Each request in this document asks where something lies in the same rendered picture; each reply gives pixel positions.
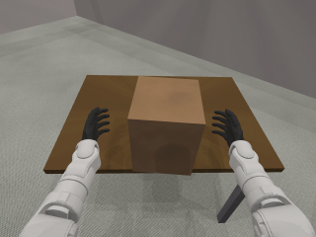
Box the robot right upper arm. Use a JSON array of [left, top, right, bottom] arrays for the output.
[[251, 204, 314, 237]]

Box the robot left upper arm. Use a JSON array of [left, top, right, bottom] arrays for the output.
[[23, 213, 79, 237]]

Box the robot right hand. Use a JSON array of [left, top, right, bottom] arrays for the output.
[[211, 109, 245, 148]]

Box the left robot forearm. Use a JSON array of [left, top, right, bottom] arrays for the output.
[[19, 139, 101, 237]]

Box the table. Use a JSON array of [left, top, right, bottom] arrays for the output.
[[43, 75, 285, 223]]

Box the right robot forearm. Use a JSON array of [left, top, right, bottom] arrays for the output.
[[228, 140, 316, 237]]

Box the robot left hand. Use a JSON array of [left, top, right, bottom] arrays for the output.
[[81, 107, 110, 141]]

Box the carton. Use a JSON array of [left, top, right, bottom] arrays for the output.
[[127, 76, 206, 176]]

